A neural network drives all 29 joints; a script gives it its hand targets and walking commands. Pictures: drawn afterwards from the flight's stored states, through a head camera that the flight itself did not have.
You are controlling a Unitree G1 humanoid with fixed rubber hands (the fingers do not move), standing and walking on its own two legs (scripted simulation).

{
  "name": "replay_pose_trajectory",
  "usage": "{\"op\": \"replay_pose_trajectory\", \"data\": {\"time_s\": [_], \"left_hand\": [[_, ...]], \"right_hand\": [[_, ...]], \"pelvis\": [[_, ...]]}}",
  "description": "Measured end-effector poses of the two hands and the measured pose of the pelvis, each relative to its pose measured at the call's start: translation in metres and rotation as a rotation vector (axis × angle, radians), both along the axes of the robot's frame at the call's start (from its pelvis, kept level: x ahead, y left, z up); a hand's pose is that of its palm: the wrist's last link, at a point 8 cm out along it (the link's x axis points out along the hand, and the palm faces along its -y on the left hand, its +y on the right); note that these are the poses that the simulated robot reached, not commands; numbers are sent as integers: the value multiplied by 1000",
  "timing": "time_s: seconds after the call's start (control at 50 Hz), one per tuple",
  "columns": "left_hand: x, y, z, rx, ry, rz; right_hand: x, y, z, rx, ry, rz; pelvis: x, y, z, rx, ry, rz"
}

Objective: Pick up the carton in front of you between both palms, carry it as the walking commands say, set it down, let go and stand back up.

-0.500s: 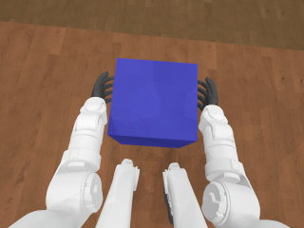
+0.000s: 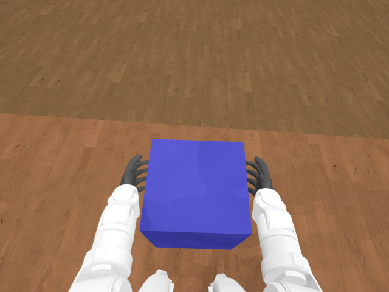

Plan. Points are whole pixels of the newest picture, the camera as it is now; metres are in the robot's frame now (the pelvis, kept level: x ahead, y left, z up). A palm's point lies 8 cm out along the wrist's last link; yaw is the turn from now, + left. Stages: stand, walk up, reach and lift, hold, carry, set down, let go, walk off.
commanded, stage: reach and lift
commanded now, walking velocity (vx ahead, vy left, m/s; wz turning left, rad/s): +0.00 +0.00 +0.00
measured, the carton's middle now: (195, 199) +0.33 +0.00 -0.10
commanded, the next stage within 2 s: hold in 1.30 s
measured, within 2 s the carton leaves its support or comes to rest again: neither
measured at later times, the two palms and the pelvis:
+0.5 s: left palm (120, 183) +0.29 +0.15 +0.07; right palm (283, 184) +0.30 -0.15 +0.07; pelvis +0.01 +0.00 +0.05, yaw +0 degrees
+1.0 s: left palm (118, 176) +0.30 +0.15 +0.08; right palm (284, 178) +0.31 -0.15 +0.09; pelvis +0.01 +0.00 +0.05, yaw +0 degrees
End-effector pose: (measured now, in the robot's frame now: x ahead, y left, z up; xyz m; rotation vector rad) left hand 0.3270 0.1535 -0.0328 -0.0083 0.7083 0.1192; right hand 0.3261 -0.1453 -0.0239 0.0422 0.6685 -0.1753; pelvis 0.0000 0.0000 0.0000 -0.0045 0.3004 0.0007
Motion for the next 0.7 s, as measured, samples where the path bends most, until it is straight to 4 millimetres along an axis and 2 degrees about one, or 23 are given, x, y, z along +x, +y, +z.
{"op": "replay_pose_trajectory", "data": {"time_s": [0.18,0.34,0.4,0.52,0.7], "left_hand": [[-13,-2,53,7,-10,7],[-27,-7,94,19,-22,11],[-29,-8,100,32,-10,0],[-34,-6,100,34,16,0],[-31,-4,105,34,2,1]], "right_hand": [[-11,-2,52,-10,-10,20],[-20,-7,92,-26,-22,44],[-23,-8,98,-36,-9,50],[-28,-7,97,-37,17,53],[-26,-4,102,-40,4,51]], "pelvis": [[15,0,33,4,-150,0],[18,-1,48,6,-287,1],[15,-1,50,6,-323,0],[5,-2,49,4,-350,-1],[-1,-1,49,4,-355,3]]}}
